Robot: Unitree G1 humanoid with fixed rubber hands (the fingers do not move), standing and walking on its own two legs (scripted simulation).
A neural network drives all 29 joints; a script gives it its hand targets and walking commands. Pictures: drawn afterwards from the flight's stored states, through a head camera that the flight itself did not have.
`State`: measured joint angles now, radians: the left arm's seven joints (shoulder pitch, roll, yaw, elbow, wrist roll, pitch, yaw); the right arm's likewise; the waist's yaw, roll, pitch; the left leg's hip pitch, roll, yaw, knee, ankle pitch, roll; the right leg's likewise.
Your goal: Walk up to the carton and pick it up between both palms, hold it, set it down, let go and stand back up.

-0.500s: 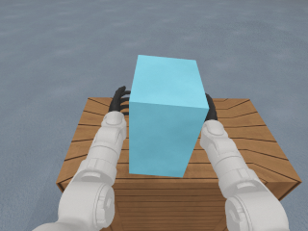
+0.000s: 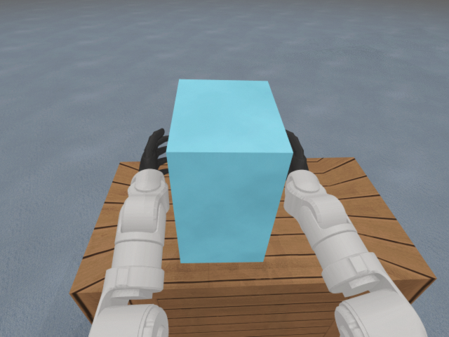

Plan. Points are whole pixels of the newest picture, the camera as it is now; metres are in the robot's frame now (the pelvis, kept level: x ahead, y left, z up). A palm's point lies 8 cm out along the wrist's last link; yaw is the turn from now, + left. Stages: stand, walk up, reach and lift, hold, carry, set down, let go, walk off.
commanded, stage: reach and lift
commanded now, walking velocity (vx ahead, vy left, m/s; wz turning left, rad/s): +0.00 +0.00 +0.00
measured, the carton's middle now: (222, 174) +0.39 +0.00 +0.14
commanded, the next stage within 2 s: hold in 0.96 s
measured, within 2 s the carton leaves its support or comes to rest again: neither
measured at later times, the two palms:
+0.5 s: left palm (151, 166) +0.36 +0.12 +0.19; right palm (300, 176) +0.34 -0.13 +0.17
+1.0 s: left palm (151, 162) +0.35 +0.12 +0.20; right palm (304, 173) +0.33 -0.13 +0.18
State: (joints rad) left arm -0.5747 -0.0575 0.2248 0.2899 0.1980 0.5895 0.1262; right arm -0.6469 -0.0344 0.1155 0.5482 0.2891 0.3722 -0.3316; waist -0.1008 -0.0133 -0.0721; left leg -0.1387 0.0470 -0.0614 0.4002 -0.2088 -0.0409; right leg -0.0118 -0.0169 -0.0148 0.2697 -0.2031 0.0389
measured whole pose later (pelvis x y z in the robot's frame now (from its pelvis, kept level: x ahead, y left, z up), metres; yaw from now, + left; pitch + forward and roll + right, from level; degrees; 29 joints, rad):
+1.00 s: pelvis -0.02 +0.00 +0.00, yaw -1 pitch -6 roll -1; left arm -0.66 -0.08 0.24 0.20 0.30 0.70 0.08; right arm -0.65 -0.02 0.06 0.48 0.27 0.40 -0.32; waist -0.09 -0.03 -0.03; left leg -0.11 0.05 -0.06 0.40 -0.19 -0.04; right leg 0.00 -0.01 0.00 0.29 -0.19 0.04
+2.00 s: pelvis -0.03 +0.00 +0.00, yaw +0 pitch -6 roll -1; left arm -0.73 -0.06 0.28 0.28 0.29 0.72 0.06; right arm -0.74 -0.01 0.00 0.54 0.26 0.44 -0.31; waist -0.09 -0.03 -0.05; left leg -0.13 0.05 -0.07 0.39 -0.16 -0.05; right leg -0.03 -0.01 -0.01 0.31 -0.18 0.03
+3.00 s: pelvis -0.03 -0.01 +0.00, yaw +0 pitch -7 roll -1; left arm -0.73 -0.06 0.30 0.24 0.30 0.76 0.05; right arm -0.75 0.00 0.01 0.54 0.25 0.46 -0.32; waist -0.09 -0.03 -0.03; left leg -0.10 0.04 -0.08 0.39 -0.17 -0.05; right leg 0.00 -0.01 -0.01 0.31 -0.19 0.03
